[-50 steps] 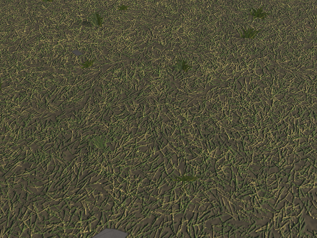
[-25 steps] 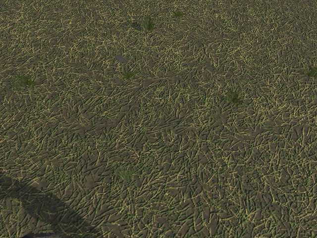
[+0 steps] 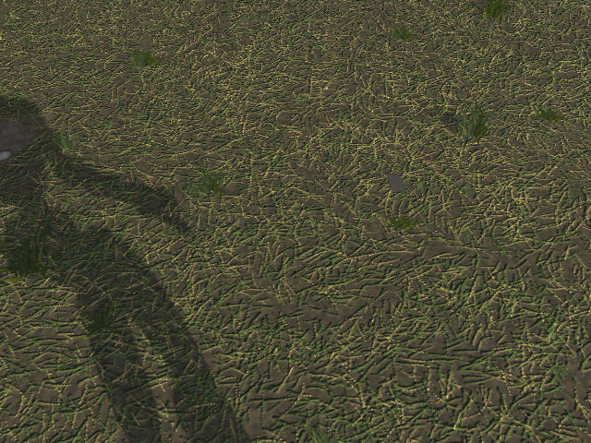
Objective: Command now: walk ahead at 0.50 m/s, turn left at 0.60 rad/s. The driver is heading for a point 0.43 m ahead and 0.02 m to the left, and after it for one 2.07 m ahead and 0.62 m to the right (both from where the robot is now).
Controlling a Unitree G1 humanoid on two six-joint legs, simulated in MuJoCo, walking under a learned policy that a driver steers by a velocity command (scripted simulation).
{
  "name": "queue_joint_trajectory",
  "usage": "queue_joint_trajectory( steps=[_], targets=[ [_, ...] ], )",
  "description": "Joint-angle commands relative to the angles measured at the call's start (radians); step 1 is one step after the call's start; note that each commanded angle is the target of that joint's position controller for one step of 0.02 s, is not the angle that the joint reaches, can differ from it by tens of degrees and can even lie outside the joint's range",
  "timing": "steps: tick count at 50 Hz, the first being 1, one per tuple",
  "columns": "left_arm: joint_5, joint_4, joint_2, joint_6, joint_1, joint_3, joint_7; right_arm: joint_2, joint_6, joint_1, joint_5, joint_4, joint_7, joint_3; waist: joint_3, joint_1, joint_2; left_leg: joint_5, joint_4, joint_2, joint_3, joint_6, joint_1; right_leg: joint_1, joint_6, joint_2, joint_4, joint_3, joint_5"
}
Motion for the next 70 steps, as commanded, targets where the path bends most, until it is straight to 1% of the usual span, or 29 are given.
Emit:
queue_joint_trajectory(
  steps=[1, 7, 9, 11, 12, 13, 14, 15, 16, 18, 20, 25, 29, 32, 35, 37, 38, 39, 40, 43, 49, 56, 57, 58, 59, 60, 61, 63, 70],
  targets=[
    [-0.003, -0.064, 0.162, -0.012, -0.076, 0.036, 0.006, -0.024, -0.018, -0.044, -0.001, -0.076, 0.015, 0.0, 0.001, -0.013, -0.119, 0.15, -0.141, 0.028, -0.003, -0.002, -0.041, 0.043, -0.148, -0.267, -0.154, 0.115, 0.254],
    [-0.027, -0.019, 0.212, 0.017, -0.007, 0.049, 0.009, -0.016, -0.025, -0.199, 0.003, -0.133, 0.051, 0.007, 0.051, 0.027, -0.111, 0.165, -0.366, -0.005, 0.089, 0.046, 0.011, 0.151, -0.109, -0.298, -0.118, -0.002, 0.354],
    [-0.038, -0.017, 0.241, 0.029, -0.013, 0.058, 0.013, -0.046, -0.021, -0.173, -0.003, -0.14, 0.055, -0.009, 0.016, -0.011, -0.135, 0.066, -0.392, -0.056, 0.137, 0.086, 0.098, 0.194, -0.09, -0.303, -0.014, -0.041, 0.65],
    [-0.048, -0.03, 0.252, 0.045, -0.044, 0.06, 0.023, -0.12, -0.014, 0.042, -0.014, -0.09, 0.048, -0.052, -0.1, -0.143, -0.13, 0.096, -0.473, -0.147, 0.181, 0.14, 0.39, 0.142, -0.047, -0.26, 0.312, -0.088, 0.917],
    [-0.036, -0.045, 0.219, 0.04, -0.038, 0.047, 0.026, -0.182, -0.007, 0.196, -0.015, -0.053, 0.029, -0.081, -0.182, -0.216, -0.067, 0.254, -0.512, -0.112, 0.085, 0.182, 0.675, -0.062, 0.007, -0.214, 0.588, -0.091, 0.71],
    [0.027, -0.105, 0.067, 0.024, 0.047, 0.0, 0.015, -0.303, -0.009, 0.164, -0.02, -0.063, 0.01, -0.091, -0.269, -0.087, 0.244, 0.541, -0.492, 0.185, -0.405, 0.349, 1.031, -0.521, 0.083, -0.023, 0.973, -0.06, -0.344],
    [0.007, -0.097, 0.144, 0.0, 0.038, 0.0, 0.005, -0.262, -0.023, 0.178, -0.026, -0.116, 0.018, -0.077, -0.51, -0.146, 0.148, 0.526, -0.586, 0.303, -0.689, 0.466, 1.077, -0.562, 0.086, 0.018, 1.148, 0.189, -0.479],
    [-0.028, -0.122, 0.198, -0.003, -0.066, 0.015, 0.001, -0.199, -0.032, 0.129, -0.027, -0.111, 0.026, -0.057, -0.403, -0.16, 0.053, 0.596, -0.596, 0.254, -0.519, 0.415, 0.994, -0.612, 0.074, -0.038, 1.138, 0.225, -0.385],
    [-0.025, -0.133, 0.182, -0.006, -0.1, 0.008, 0.007, -0.165, -0.036, 0.087, -0.01, -0.098, 0.026, -0.049, -0.267, -0.127, -0.003, 0.609, -0.598, 0.191, -0.383, 0.363, 0.852, -0.624, 0.067, -0.072, 1.052, 0.204, -0.308],
    [0.002, -0.121, 0.19, 0.011, -0.097, 0.016, 0.024, -0.134, -0.031, -0.002, -0.01, -0.107, 0.015, -0.038, -0.162, -0.06, -0.03, 0.613, -0.646, 0.126, -0.285, 0.312, 0.611, -0.533, 0.078, -0.115, 0.933, 0.202, -0.217],
    [-0.002, -0.091, 0.167, 0.038, -0.036, 0.011, 0.023, -0.113, -0.033, -0.044, -0.032, -0.101, 0.008, -0.026, -0.166, -0.019, -0.017, 0.707, -0.678, 0.124, -0.218, 0.311, 0.49, -0.437, 0.095, -0.115, 0.88, 0.177, -0.177],
    [-0.001, -0.069, 0.084, 0.058, -0.062, -0.018, 0.021, -0.07, -0.04, -0.058, -0.04, -0.022, -0.007, 0.001, -0.181, -0.027, 0.028, 0.699, -0.704, 0.061, -0.031, 0.251, 0.428, -0.312, 0.111, -0.124, 0.565, 0.158, 0.052],
    [-0.016, -0.084, 0.114, 0.064, -0.142, -0.011, 0.012, -0.083, -0.04, -0.048, -0.062, 0.035, -0.004, 0.004, -0.127, -0.068, 0.033, 0.536, -0.735, 0.095, -0.024, 0.238, 0.451, -0.273, 0.09, -0.113, 0.421, 0.168, 0.128],
    [-0.015, -0.122, 0.15, 0.074, -0.187, 0.006, 0.007, -0.123, -0.02, -0.035, -0.044, 0.068, -0.009, -0.011, -0.077, -0.085, 0.041, 0.473, -0.69, 0.15, -0.066, 0.248, 0.534, -0.357, 0.067, -0.095, 0.402, 0.156, -0.038],
    [-0.016, -0.138, 0.129, 0.081, -0.172, 0.007, -0.008, -0.124, 0.01, -0.036, -0.018, 0.076, -0.031, -0.016, -0.065, -0.073, 0.036, 0.479, -0.607, 0.176, -0.088, 0.231, 0.602, -0.36, 0.036, -0.074, 0.313, 0.121, -0.077],
    [-0.012, -0.138, 0.154, 0.077, -0.133, 0.018, -0.012, -0.115, 0.018, -0.008, -0.011, 0.084, -0.044, -0.019, -0.091, -0.054, -0.018, 0.434, -0.491, 0.109, -0.029, 0.149, 0.575, -0.224, -0.011, -0.077, 0.154, 0.16, 0.24],
    [-0.004, -0.143, 0.249, 0.076, -0.105, 0.043, -0.004, -0.09, 0.007, 0.008, -0.036, 0.06, -0.046, -0.016, -0.143, -0.086, -0.192, 0.284, -0.311, -0.015, 0.076, 0.071, 0.456, -0.085, -0.089, -0.2, 0.167, 0.347, 0.615],
    [-0.006, -0.14, 0.264, 0.082, -0.057, 0.052, 0.002, -0.073, -0.002, -0.054, -0.056, 0.037, -0.046, -0.011, -0.156, -0.038, -0.306, -0.179, -0.131, -0.171, 0.128, -0.015, 0.22, 0.046, -0.258, -0.343, 0.129, 0.558, 0.847],
    [0.001, -0.13, 0.206, 0.079, 0.011, 0.036, 0.006, -0.063, -0.002, -0.106, -0.052, 0.023, -0.04, -0.007, -0.214, 0.015, -0.287, -0.482, 0.05, -0.178, 0.017, -0.029, 0.105, 0.137, -0.323, -0.385, 0.094, 0.633, 0.823],
    [-0.021, -0.158, 0.198, 0.077, -0.099, 0.041, 0.021, -0.072, 0.015, -0.101, -0.023, 0.036, -0.04, -0.016, -0.166, -0.035, -0.123, -0.342, 0.096, -0.107, -0.037, -0.045, 0.031, 0.095, -0.221, -0.286, 0.106, 0.49, 0.653],
    [-0.022, -0.185, 0.218, 0.123, -0.13, 0.058, 0.045, -0.042, 0.012, -0.099, -0.013, 0.047, -0.037, -0.009, -0.185, -0.045, -0.195, -0.185, -0.213, -0.138, -0.009, -0.089, 0.217, -0.016, -0.183, -0.199, 0.089, 0.466, 0.511],
    [-0.035, -0.212, 0.205, 0.146, -0.193, 0.057, 0.046, -0.071, -0.014, -0.022, -0.012, 0.071, -0.012, -0.026, -0.144, -0.082, -0.233, 0.013, -0.616, -0.141, 0.007, -0.038, 0.447, -0.133, -0.116, -0.135, 0.124, 0.572, 0.204],
    [-0.031, -0.212, 0.176, 0.146, -0.169, 0.048, 0.047, -0.111, -0.016, -0.001, -0.02, 0.075, -0.017, -0.039, -0.146, -0.075, -0.182, 0.059, -0.674, -0.05, -0.055, -0.003, 0.539, -0.208, -0.069, -0.089, 0.184, 0.543, 0.05],
    [-0.015, -0.216, 0.112, 0.144, -0.123, 0.03, 0.043, -0.192, -0.008, -0.015, -0.04, 0.06, -0.027, -0.054, -0.139, -0.032, 0.069, 0.148, -0.728, 0.176, -0.293, 0.1, 0.613, -0.36, -0.006, 0.04, 0.405, 0.388, -0.244],
    [-0.016, -0.236, 0.162, 0.132, -0.118, 0.047, 0.042, -0.204, -0.009, -0.033, -0.079, 0.054, -0.02, -0.055, -0.104, -0.03, 0.228, 0.234, -0.761, 0.318, -0.481, 0.253, 0.518, -0.463, 0.037, 0.092, 0.623, 0.293, -0.447],
    [-0.015, -0.21, 0.232, 0.129, -0.091, 0.069, 0.042, -0.146, -0.016, -0.084, -0.075, 0.029, -0.021, -0.037, -0.08, -0.021, 0.134, 0.219, -0.76, 0.305, -0.422, 0.277, 0.487, -0.462, 0.058, 0.036, 0.78, 0.31, -0.397],
    [-0.021, -0.186, 0.243, 0.134, -0.078, 0.08, 0.042, -0.102, -0.018, -0.129, -0.059, 0.023, -0.025, -0.026, -0.058, -0.006, 0.085, 0.182, -0.742, 0.236, -0.309, 0.232, 0.471, -0.466, 0.071, 0.027, 0.837, 0.296, -0.328],
    [-0.019, -0.165, 0.198, 0.152, -0.064, 0.072, 0.047, -0.078, -0.015, -0.151, -0.031, 0.021, -0.035, -0.016, -0.035, -0.019, 0.074, 0.179, -0.726, 0.167, -0.188, 0.195, 0.5, -0.506, 0.105, 0.016, 0.917, 0.272, -0.232],
    [-0.027, -0.25, 0.124, 0.148, -0.183, 0.035, 0.021, -0.132, 0.011, -0.042, -0.037, 0.047, -0.053, -0.032, -0.086, -0.105, 0.111, 0.324, -0.711, 0.198, -0.059, 0.241, 0.662, -0.474, 0.146, -0.057, 0.652, 0.163, -0.2]
  ],
)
